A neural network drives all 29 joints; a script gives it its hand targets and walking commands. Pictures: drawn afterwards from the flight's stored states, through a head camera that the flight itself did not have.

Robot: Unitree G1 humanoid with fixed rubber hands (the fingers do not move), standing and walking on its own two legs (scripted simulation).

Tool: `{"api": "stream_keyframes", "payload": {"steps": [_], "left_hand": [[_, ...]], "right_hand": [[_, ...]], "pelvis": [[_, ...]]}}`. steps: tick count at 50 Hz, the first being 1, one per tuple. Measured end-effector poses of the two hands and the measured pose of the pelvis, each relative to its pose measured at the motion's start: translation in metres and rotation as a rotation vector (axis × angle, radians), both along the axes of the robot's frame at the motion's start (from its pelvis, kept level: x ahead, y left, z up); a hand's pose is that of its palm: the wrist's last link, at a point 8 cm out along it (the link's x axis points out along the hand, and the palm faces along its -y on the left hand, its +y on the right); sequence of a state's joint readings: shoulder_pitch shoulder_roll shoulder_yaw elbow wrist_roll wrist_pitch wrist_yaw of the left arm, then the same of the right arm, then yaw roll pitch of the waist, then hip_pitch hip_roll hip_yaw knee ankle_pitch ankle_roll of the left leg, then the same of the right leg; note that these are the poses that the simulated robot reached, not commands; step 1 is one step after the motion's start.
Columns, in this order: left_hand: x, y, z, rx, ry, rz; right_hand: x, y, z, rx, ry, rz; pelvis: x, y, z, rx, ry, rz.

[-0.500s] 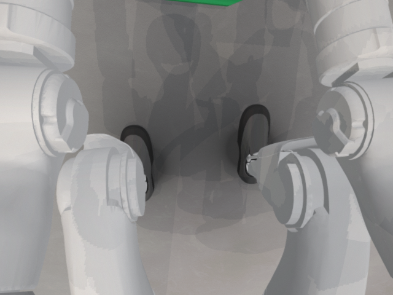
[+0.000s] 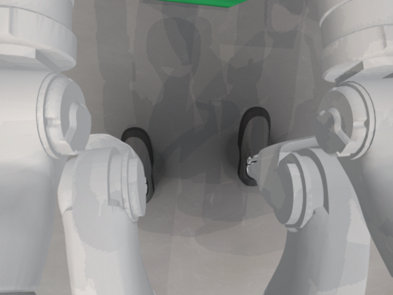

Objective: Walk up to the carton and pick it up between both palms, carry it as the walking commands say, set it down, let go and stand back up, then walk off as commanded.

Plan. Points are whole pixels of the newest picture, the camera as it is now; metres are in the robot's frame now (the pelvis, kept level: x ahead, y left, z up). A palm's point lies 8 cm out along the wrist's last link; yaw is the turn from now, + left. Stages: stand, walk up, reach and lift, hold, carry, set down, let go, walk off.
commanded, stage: reach and lift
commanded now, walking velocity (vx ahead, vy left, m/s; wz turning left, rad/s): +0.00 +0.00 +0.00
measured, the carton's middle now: out of the picture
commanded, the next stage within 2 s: none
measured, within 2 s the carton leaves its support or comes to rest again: neither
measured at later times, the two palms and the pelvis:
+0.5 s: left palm out of the picture +0.61 +0.12 -0.11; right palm out of the picture +0.58 -0.13 -0.15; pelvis -0.01 +0.00 +0.00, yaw +0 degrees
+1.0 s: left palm out of the picture +0.60 +0.13 -0.05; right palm out of the picture +0.57 -0.13 -0.09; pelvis -0.02 +0.00 +0.01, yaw +1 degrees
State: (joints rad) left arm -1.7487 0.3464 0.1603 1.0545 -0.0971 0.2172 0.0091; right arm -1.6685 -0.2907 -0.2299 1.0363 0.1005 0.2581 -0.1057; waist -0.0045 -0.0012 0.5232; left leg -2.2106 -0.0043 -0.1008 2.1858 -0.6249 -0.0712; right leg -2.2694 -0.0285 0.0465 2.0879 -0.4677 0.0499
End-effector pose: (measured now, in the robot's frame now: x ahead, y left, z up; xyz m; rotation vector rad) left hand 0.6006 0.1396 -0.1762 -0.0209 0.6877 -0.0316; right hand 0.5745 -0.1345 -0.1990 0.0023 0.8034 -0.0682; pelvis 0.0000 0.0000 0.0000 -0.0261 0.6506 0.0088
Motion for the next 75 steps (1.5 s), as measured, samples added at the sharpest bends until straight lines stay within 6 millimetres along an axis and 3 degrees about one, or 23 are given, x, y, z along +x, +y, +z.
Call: {"api": "stream_keyframes", "payload": {"steps": [19, 38, 61, 75], "left_hand": [[0.011, -0.019, 0.054, 0.03, -0.104, 0.115], [0.009, -0.016, 0.091, 0.026, -0.117, 0.13], [-0.012, -0.006, 0.157, 0.026, -0.141, 0.153], [-0.032, -0.002, 0.191, 0.024, -0.118, 0.166]], "right_hand": [[0.005, -0.001, 0.037, -0.05, -0.013, -0.038], [0.005, 0.002, 0.072, -0.042, -0.021, -0.033], [-0.007, 0.012, 0.141, -0.05, -0.042, -0.016], [-0.024, 0.016, 0.178, -0.069, -0.022, 0.005]], "pelvis": [[-0.005, 0.001, 0.002, -0.008, -0.046, 0.013], [-0.01, 0.002, 0.006, -0.011, -0.106, 0.02], [-0.022, 0.008, 0.018, -0.029, -0.227, 0.04], [-0.03, 0.009, 0.046, -0.036, -0.27, 0.069]]}}
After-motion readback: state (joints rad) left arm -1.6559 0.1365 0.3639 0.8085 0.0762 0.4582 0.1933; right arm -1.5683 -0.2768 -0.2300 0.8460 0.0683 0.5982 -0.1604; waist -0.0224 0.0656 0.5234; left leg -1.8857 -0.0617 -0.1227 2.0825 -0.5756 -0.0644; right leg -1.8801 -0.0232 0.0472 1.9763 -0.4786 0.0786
